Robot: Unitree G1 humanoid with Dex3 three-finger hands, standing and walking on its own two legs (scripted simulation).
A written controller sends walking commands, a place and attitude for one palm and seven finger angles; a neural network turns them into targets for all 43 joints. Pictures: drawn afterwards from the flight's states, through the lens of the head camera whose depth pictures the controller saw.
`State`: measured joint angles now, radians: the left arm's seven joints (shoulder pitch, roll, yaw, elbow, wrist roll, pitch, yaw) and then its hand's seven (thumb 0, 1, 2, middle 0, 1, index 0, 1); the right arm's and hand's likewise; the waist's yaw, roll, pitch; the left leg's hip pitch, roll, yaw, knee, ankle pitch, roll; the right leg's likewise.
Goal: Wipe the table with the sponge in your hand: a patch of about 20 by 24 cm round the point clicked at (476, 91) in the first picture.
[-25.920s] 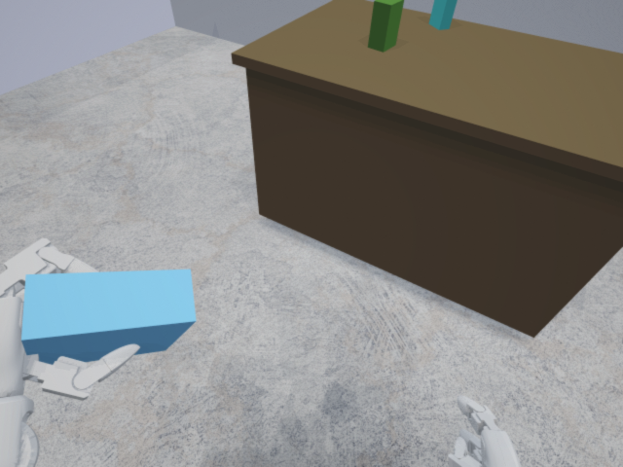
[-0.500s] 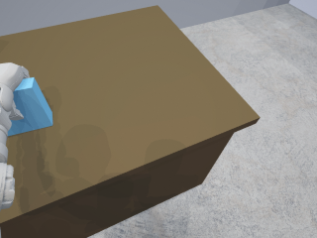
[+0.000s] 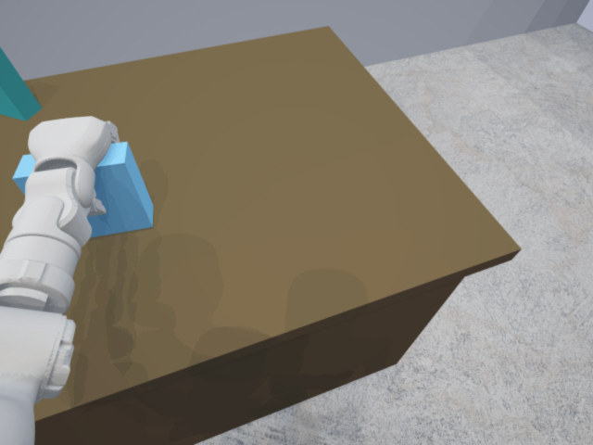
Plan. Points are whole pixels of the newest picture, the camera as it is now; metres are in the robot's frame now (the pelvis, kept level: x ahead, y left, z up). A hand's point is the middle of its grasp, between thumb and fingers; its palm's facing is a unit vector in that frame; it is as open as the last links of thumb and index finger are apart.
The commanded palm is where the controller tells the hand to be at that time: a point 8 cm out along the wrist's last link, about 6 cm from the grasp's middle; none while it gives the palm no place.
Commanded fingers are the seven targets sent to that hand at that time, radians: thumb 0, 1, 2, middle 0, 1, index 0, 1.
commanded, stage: slide across to the middle lane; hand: left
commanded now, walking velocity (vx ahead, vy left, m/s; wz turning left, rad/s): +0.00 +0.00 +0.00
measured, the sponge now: (98, 204) +0.42 +0.32 +0.06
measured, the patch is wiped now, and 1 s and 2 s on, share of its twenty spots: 0.35 0.40 0.70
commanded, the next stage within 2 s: wipe back along the middle lane in 0.24 s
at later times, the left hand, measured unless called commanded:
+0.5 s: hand (123, 176) +0.44 +0.27 +0.11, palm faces -0.09 +0.01 -1.00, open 9.7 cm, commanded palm +0.42 +0.26 +0.15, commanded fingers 0.00 0.10 1.30 -1.20 -1.60 -1.20 -1.60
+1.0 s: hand (128, 189) +0.42 +0.26 +0.11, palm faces -0.04 +0.01 -1.00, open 9.7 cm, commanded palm +0.38 +0.24 +0.14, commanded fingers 0.00 0.10 1.30 -1.20 -1.60 -1.20 -1.60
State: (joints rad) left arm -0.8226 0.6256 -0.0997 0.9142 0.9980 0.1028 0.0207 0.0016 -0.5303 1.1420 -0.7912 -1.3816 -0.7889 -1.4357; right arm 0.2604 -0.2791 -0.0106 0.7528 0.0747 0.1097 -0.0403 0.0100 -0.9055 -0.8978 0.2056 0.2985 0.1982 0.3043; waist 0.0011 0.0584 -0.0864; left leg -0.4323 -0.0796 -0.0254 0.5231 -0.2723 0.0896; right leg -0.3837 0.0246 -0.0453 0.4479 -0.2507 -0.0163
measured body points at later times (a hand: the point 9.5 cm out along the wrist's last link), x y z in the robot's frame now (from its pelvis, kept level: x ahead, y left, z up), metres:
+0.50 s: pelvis +0.01 -0.02 +0.00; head +0.05 -0.03 +0.45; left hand +0.44 +0.27 +0.16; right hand +0.10 -0.29 -0.13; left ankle -0.02 +0.05 -0.73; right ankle -0.03 -0.12 -0.73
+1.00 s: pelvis +0.01 -0.02 +0.00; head +0.03 -0.04 +0.45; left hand +0.41 +0.25 +0.16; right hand +0.14 -0.28 -0.12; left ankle -0.02 +0.05 -0.73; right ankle -0.03 -0.12 -0.73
